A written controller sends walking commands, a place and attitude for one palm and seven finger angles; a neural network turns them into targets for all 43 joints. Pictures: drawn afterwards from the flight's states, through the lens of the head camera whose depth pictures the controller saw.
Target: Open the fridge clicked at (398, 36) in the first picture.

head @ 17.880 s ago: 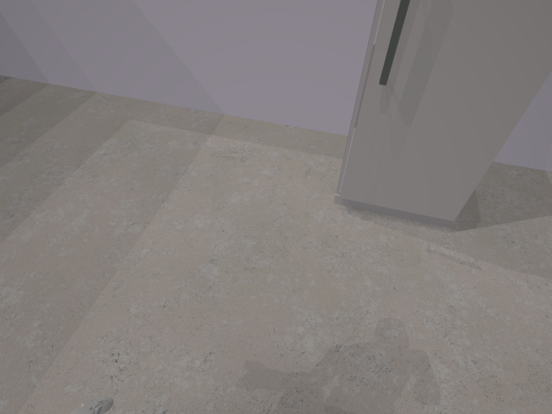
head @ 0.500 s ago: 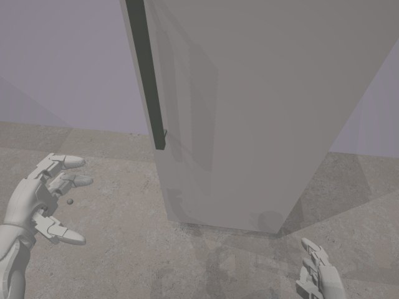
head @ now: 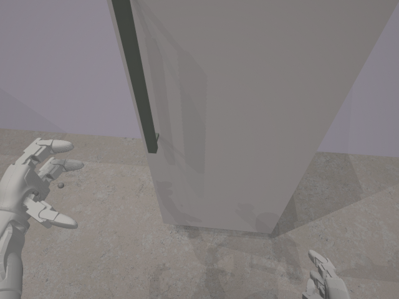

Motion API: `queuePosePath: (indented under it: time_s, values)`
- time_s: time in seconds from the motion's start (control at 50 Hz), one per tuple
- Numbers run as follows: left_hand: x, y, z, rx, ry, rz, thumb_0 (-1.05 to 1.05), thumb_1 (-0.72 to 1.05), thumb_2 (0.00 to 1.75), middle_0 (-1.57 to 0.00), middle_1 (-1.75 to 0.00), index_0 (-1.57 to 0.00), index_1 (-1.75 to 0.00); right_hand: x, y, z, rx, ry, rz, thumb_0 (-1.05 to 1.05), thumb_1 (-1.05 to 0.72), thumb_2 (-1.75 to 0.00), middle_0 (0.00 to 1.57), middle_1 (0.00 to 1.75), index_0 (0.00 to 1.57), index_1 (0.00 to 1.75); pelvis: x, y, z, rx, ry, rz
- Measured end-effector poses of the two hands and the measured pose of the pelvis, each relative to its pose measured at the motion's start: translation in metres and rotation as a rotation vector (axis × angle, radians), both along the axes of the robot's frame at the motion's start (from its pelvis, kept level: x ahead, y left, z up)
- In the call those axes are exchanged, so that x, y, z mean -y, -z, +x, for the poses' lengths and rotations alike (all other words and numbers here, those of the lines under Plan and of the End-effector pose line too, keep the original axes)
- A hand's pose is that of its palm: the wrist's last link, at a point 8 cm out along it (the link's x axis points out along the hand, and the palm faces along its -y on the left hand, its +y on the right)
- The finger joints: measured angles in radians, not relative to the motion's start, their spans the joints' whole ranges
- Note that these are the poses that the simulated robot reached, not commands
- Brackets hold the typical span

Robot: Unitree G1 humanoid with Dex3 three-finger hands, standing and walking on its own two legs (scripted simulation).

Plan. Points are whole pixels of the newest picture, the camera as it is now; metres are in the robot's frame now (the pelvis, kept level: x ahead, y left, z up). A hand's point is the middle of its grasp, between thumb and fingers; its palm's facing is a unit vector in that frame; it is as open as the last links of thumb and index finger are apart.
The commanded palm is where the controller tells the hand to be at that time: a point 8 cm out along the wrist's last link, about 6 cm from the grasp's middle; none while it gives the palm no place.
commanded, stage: raise the hand to about handle height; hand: left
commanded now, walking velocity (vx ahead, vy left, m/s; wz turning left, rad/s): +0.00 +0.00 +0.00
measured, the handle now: (143, 87) +0.53 +0.18 +0.15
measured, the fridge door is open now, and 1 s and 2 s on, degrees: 0 0 0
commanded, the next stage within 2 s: move the hooked fingers beside the handle in 0.18 s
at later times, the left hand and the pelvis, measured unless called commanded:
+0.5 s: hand (70, 177) +0.29 +0.26 +0.12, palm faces +0.02 -1.00 -0.03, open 14.0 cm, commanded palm +0.27 +0.31 +0.12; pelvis -0.01 +0.00 +0.00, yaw +1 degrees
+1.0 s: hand (90, 154) +0.35 +0.25 +0.11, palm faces +0.00 -1.00 -0.01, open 14.0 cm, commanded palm +0.33 +0.31 +0.11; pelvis +0.00 +0.00 +0.00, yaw +0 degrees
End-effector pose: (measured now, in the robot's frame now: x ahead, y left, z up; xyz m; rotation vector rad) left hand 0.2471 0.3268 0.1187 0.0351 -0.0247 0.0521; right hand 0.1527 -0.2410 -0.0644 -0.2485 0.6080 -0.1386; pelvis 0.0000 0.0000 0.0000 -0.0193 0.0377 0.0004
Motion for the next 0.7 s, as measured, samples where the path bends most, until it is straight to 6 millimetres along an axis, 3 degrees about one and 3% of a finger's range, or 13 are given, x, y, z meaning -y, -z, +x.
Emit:
queuePosePath:
  time_s: [0.36, 0.6, 0.7]
  values:
    - [0.0, -0.003, -0.002, -0.014, 0.015, 0.004, -0.01, -0.5, 0.3, -0.3, -1.2, -0.3, -1.2, -0.011, -0.001, 0.004, 0.027, -0.022, 0.017, 0.02, -0.9, -0.9, 0.2, 0.3, 0.21, 0.3, -0.001, -0.001, -0.006, 0.015, -0.007, 0.001]
    - [0.015, -0.001, 0.041, -0.022, 0.049, -0.004, -0.01, -0.5, 0.3, -0.3, -1.2, -0.3, -1.2, -0.005, 0.006, -0.01, -0.031, 0.009, 0.001, 0.02, -0.9, -0.9, 0.2, 0.3, 0.21, 0.3, -0.001, -0.001, -0.008, -0.003, -0.006, 0.006]
    - [0.013, -0.004, 0.056, -0.014, 0.045, -0.006, -0.01, -0.5, 0.3, -0.3, -1.2, -0.3, -1.2, 0.001, 0.01, -0.02, -0.068, 0.033, 0.003, 0.02, -0.9, -0.9, 0.2, 0.3, 0.21, 0.3, 0.0, -0.001, -0.005, -0.021, 0.007, 0.009]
